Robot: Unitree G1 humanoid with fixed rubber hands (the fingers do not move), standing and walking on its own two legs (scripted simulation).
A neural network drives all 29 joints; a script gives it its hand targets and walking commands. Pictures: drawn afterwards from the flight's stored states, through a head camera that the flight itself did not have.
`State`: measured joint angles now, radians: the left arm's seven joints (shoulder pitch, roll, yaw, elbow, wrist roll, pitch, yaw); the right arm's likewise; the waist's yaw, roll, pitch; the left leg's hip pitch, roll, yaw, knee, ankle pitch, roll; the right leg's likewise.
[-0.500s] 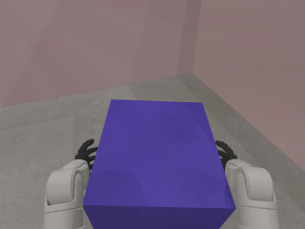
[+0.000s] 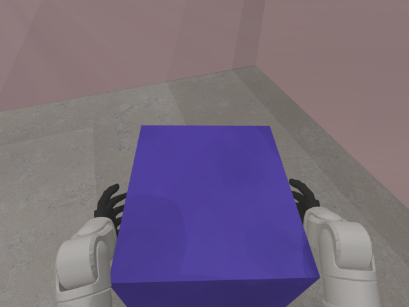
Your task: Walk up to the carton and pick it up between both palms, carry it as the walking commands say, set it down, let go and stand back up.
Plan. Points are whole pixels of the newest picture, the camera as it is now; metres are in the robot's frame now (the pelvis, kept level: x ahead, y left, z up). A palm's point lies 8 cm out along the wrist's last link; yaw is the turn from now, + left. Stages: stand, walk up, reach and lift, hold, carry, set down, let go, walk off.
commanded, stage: carry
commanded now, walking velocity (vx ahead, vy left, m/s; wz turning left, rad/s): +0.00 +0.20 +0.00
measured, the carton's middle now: (206, 221) +0.30 +0.00 +0.01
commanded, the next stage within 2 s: none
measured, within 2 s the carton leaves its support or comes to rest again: neither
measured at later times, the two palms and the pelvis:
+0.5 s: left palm (78, 249) +0.22 +0.21 +0.08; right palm (298, 243) +0.22 -0.15 +0.07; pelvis -0.03 +0.02 -0.01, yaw +0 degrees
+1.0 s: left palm (73, 272) +0.19 +0.21 +0.08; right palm (305, 263) +0.19 -0.15 +0.07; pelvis -0.08 +0.03 +0.00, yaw +1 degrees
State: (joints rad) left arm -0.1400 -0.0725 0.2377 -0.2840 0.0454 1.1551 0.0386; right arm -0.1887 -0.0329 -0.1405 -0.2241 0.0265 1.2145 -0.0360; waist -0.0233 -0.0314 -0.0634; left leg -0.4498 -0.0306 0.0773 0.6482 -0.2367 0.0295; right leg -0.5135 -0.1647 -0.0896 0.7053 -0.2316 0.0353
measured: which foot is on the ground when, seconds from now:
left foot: down 0.00-0.80, up 0.82-1.00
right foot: down 0.00-0.60, up 0.62-0.76, down 0.78-1.00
